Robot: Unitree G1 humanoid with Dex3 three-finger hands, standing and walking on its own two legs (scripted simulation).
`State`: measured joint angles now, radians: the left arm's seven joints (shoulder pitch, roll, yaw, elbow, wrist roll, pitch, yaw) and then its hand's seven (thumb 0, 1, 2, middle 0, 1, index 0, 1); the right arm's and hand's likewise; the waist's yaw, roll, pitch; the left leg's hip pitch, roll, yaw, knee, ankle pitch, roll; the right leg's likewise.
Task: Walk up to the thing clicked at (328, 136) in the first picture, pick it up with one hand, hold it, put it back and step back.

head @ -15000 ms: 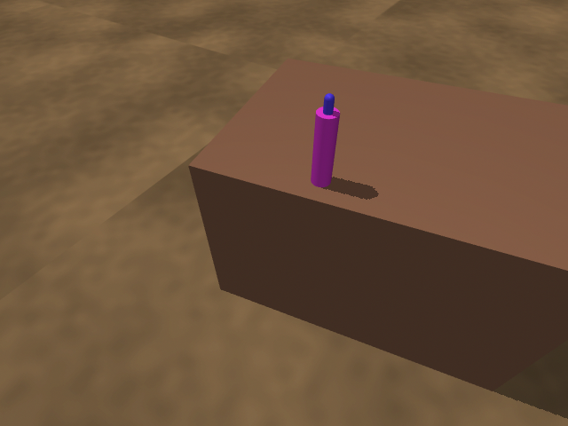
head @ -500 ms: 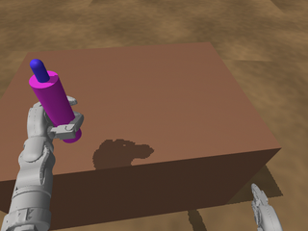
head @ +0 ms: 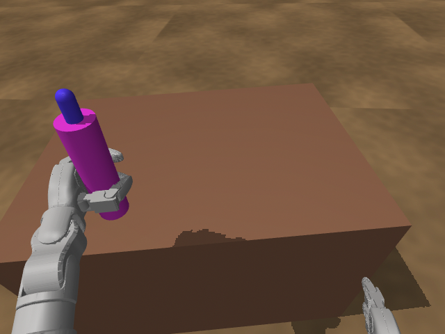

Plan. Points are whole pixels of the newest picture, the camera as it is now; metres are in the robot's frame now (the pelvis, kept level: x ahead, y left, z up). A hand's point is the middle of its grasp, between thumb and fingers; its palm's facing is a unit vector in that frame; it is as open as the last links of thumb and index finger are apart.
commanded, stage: lift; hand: left
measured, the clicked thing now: (93, 161) +0.36 +0.18 +0.20
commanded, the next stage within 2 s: hold in 0.24 s
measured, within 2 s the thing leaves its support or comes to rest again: neither
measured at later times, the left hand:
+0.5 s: hand (97, 179) +0.34 +0.18 +0.18, palm faces +0.14 -0.99 -0.01, open 7.1 cm
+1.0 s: hand (90, 173) +0.33 +0.18 +0.20, palm faces +0.13 -0.99 -0.02, open 7.1 cm
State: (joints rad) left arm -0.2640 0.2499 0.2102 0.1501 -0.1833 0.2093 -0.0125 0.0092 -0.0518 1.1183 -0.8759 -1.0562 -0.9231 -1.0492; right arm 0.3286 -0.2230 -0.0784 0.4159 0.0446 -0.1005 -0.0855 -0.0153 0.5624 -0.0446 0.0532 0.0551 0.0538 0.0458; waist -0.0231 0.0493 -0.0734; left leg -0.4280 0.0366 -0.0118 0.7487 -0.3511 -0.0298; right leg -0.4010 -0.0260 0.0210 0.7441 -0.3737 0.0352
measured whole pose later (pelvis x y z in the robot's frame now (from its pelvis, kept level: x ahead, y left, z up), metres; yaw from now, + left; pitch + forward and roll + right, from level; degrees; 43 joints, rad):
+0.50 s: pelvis +0.00 +0.00 +0.01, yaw +0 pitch -1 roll +0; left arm -0.23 0.23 0.22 -0.01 -0.21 0.33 -0.01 0.01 -0.06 1.13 -0.87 -1.07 -0.92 -1.06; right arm 0.28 -0.21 -0.08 0.56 0.03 -0.24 -0.09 -0.02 0.53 -0.05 0.05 0.06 0.05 0.05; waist -0.01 0.05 -0.06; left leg -0.34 0.03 -0.01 0.67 -0.31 -0.03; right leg -0.31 -0.03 0.02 0.66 -0.34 0.04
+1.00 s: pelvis +0.01 +0.01 +0.01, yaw +1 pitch -2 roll +0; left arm -0.19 0.22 0.23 -0.14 -0.21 0.45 -0.01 0.01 -0.05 1.12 -0.87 -1.07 -0.92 -1.07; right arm 0.25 -0.21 -0.09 0.65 0.02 -0.28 -0.10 -0.02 0.52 -0.06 0.05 0.06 0.05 0.05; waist 0.00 0.06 -0.06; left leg -0.29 0.02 -0.01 0.62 -0.30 -0.02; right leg -0.25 -0.04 0.01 0.60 -0.32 0.04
